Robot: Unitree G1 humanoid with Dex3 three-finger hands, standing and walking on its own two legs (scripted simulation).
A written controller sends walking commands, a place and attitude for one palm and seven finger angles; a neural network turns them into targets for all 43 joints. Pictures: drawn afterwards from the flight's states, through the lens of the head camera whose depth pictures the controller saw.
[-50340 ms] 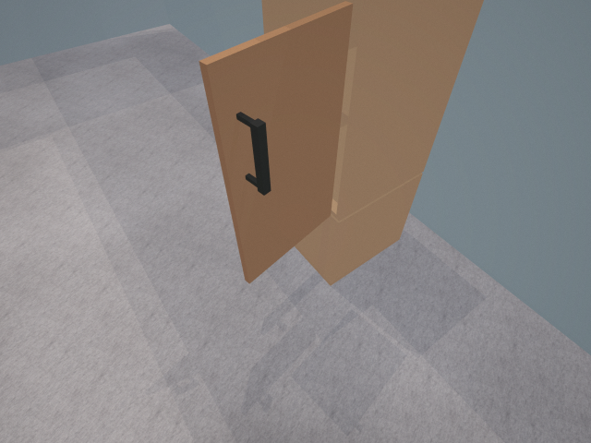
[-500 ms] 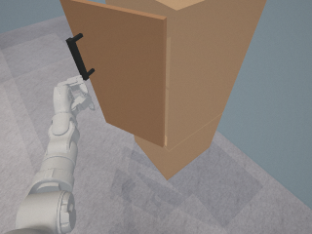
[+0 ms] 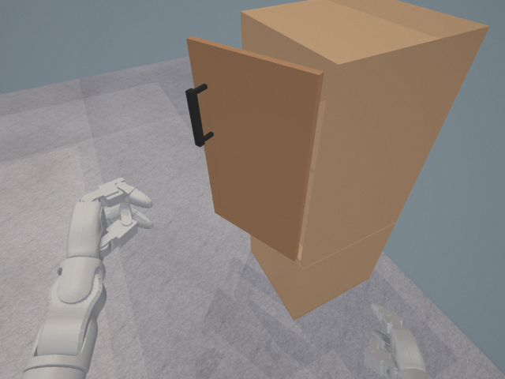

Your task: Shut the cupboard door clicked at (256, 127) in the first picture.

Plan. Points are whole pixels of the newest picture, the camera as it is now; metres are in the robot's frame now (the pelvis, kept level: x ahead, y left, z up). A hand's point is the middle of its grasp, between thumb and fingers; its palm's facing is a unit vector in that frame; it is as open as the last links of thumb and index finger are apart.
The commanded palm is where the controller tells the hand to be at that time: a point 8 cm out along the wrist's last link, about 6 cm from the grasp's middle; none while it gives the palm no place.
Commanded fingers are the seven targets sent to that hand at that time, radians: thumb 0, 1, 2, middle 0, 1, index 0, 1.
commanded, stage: draw the hand back to the body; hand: left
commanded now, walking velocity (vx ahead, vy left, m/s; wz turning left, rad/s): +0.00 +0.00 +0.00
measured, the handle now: (201, 116) +0.69 +0.19 +0.08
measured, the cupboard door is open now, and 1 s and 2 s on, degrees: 25 25 25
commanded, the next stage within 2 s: step back with the hand held close in 0.78 s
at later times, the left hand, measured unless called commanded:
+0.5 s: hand (39, 271) +0.19 +0.27 +0.17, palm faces +0.47 -0.77 -0.42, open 6.8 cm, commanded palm +0.16 +0.30 +0.18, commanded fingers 0.00 0.90 0.90 -0.20 -0.30 -0.20 -0.30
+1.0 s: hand (54, 257) +0.21 +0.26 +0.17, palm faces +0.45 -0.78 -0.43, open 7.4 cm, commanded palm +0.16 +0.30 +0.18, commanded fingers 0.00 0.90 0.90 -0.20 -0.30 -0.20 -0.30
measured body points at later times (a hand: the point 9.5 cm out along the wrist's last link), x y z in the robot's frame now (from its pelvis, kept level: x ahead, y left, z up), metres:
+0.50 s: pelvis +0.02 +0.00 +0.01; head -0.01 -0.04 +0.45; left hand +0.16 +0.31 +0.19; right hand +0.20 -0.23 -0.09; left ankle +0.03 +0.11 -0.74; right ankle -0.01 -0.10 -0.74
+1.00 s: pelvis +0.02 -0.01 +0.00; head +0.00 -0.04 +0.45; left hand +0.18 +0.30 +0.19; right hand +0.21 -0.23 -0.09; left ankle +0.03 +0.11 -0.74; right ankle -0.01 -0.10 -0.74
